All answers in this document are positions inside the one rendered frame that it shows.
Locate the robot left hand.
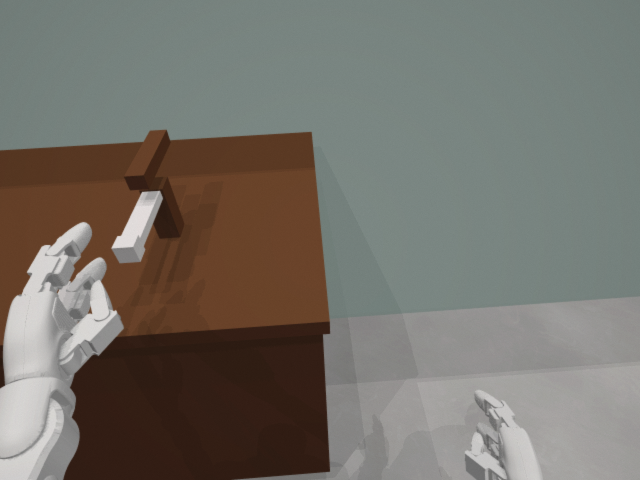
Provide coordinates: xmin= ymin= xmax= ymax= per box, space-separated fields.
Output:
xmin=3 ymin=222 xmax=124 ymax=387

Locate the robot right hand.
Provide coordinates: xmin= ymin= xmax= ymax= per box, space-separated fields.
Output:
xmin=465 ymin=390 xmax=543 ymax=480

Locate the left robot forearm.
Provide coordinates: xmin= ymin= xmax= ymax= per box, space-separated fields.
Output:
xmin=0 ymin=376 xmax=80 ymax=480

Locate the tap lever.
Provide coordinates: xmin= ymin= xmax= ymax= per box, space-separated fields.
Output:
xmin=111 ymin=191 xmax=163 ymax=263

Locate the counter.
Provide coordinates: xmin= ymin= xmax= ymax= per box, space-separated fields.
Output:
xmin=0 ymin=130 xmax=330 ymax=480

